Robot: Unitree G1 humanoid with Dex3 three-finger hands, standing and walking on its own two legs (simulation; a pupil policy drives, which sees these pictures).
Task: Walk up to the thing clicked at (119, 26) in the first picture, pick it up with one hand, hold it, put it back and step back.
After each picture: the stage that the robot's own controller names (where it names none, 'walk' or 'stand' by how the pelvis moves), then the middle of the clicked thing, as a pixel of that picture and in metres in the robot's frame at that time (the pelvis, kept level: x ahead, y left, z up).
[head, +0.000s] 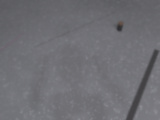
stand; (120, 26) +1.68 -0.44 -0.72
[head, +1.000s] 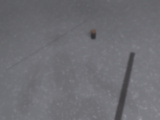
walk; (93, 34) +1.61 +0.02 -0.70
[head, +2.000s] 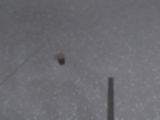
walk; (61, 59) +1.08 +0.30 -0.71
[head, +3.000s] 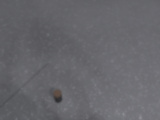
walk; (58, 96) +0.67 +0.25 -0.70
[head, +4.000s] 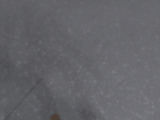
walk; out of the picture +0.43 +0.20 -0.70
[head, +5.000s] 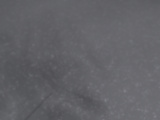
stand; out of the picture +0.35 +0.20 -0.72
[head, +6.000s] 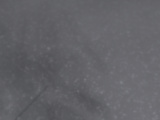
stand; out of the picture +0.37 +0.21 -0.72
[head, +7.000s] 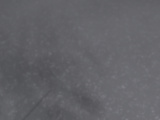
stand; out of the picture +0.35 +0.20 -0.73
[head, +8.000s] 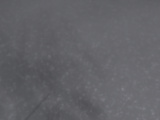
stand; out of the picture +0.35 +0.20 -0.73
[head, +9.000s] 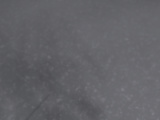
stand; out of the picture +0.34 +0.21 -0.73
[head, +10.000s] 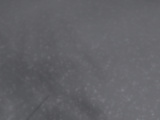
stand; out of the picture +0.34 +0.20 -0.73
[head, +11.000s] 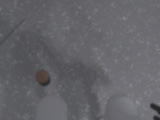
go down; (43, 78) +0.41 +0.20 -0.43
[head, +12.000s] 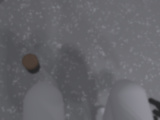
go down; (31, 64) +0.43 +0.23 -0.32
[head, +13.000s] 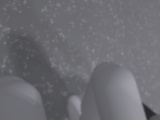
close in; out of the picture +0.42 +0.27 -0.23
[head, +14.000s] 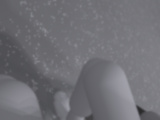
close; out of the picture +0.42 +0.28 -0.22
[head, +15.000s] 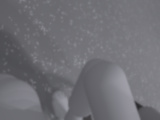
lift; out of the picture +0.39 +0.25 -0.23
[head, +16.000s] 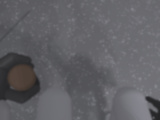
lift; (26, 81) +0.32 +0.21 -0.04
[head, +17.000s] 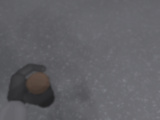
hold; (41, 90) +0.32 +0.16 +0.03
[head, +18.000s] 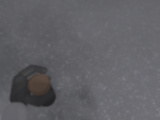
hold; (43, 91) +0.32 +0.16 +0.01
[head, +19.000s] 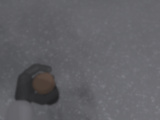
crouch; (47, 89) +0.33 +0.15 +0.00
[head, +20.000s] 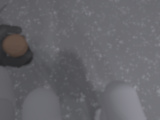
crouch; (19, 51) +0.44 +0.20 -0.09
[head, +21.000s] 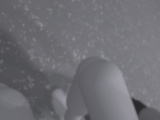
lower; out of the picture +0.43 +0.29 -0.23
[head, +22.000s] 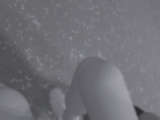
lower; out of the picture +0.43 +0.28 -0.23
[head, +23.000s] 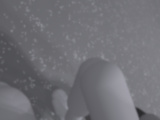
lower; out of the picture +0.43 +0.29 -0.22
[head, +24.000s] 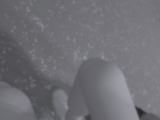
lower; out of the picture +0.43 +0.28 -0.22
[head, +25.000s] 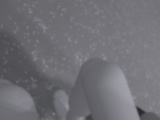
loosen; out of the picture +0.42 +0.25 -0.22
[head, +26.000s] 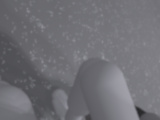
withdraw; out of the picture +0.42 +0.26 -0.23
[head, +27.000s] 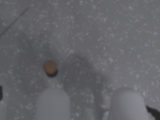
walk; (51, 69) +0.44 +0.19 -0.38
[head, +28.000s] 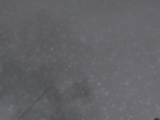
stand; out of the picture +0.36 +0.15 -0.66
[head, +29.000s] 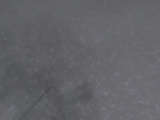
stand; out of the picture +0.38 +0.17 -0.67
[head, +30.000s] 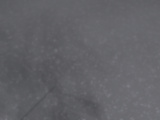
stand; out of the picture +0.37 +0.15 -0.70
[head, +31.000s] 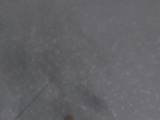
walk; out of the picture +0.40 +0.15 -0.71
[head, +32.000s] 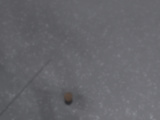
walk; (68, 98) +0.53 +0.10 -0.71
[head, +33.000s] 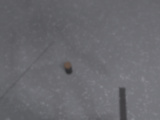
walk; (68, 68) +0.86 +0.24 -0.70
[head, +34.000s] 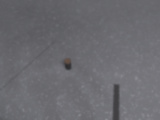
stand; (68, 64) +1.02 +0.19 -0.71
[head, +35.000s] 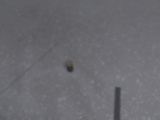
stand; (69, 66) +1.02 +0.19 -0.73
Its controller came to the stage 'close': yes
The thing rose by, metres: 0.71
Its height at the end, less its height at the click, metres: +0.00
